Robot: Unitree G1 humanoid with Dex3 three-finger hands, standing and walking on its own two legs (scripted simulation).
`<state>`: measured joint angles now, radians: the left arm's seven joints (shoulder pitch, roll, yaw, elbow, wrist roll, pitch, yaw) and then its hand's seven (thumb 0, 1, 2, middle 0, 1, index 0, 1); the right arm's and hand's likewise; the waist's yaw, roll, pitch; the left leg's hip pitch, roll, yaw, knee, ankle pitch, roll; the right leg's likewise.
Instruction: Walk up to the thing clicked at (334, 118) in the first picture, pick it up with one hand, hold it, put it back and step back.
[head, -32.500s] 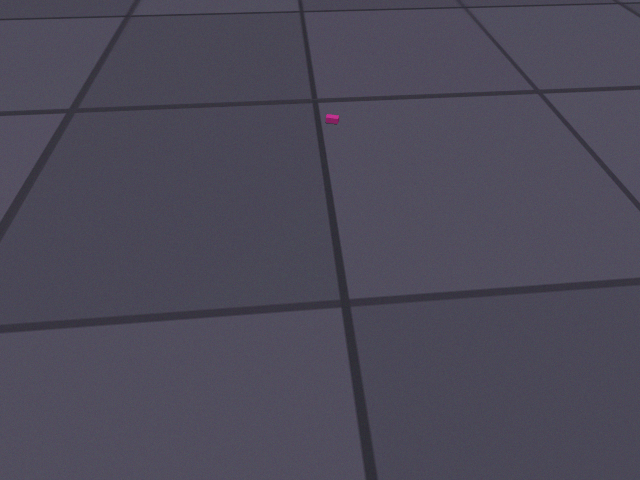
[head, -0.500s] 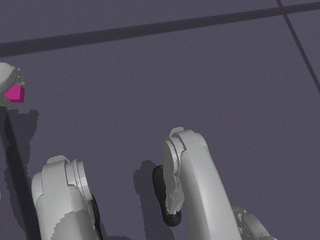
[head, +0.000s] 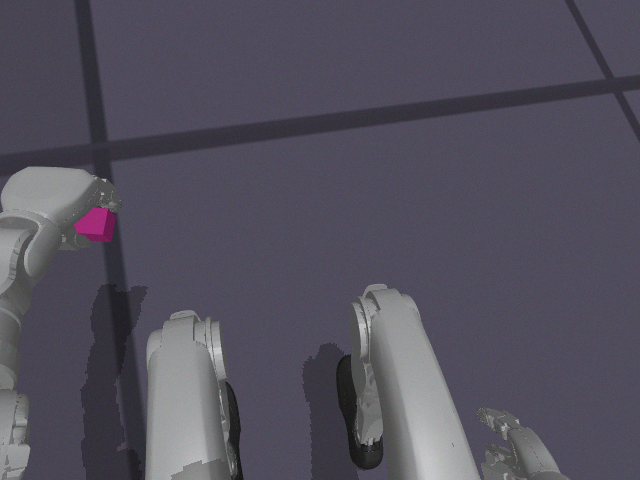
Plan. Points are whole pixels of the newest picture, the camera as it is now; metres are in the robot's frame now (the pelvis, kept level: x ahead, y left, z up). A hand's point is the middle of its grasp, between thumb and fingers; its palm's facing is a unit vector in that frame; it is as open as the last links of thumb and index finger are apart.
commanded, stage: lift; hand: left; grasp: from above
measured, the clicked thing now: (81, 223) +0.46 +0.28 -0.14
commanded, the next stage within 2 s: hold in 1.12 s
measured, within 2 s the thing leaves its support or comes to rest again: neither
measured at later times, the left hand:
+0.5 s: hand out of the picture +0.36 +0.26 +0.11, palm faces -0.45 -0.03 -0.89, open 6.8 cm
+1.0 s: hand out of the picture +0.36 +0.24 +0.23, palm faces -0.47 -0.03 -0.88, open 6.8 cm
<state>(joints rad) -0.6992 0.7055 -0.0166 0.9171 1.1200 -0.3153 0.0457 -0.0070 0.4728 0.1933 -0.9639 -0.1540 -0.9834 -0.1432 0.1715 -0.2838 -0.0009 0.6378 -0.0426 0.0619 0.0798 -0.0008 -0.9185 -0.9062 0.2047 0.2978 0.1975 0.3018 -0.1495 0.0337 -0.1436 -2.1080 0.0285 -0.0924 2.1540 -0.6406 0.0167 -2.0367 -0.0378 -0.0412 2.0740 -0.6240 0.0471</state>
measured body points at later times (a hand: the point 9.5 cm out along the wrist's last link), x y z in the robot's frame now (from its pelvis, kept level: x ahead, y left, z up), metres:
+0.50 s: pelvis +0.01 +0.00 +0.18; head +0.13 +0.02 +0.61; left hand +0.38 +0.26 +0.16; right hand +0.15 -0.26 +0.06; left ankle +0.09 +0.12 -0.37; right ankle +0.11 -0.14 -0.37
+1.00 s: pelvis +0.05 +0.00 +0.29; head +0.11 +0.01 +0.74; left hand +0.38 +0.24 +0.28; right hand +0.16 -0.26 +0.18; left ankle +0.09 +0.12 -0.37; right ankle +0.11 -0.14 -0.37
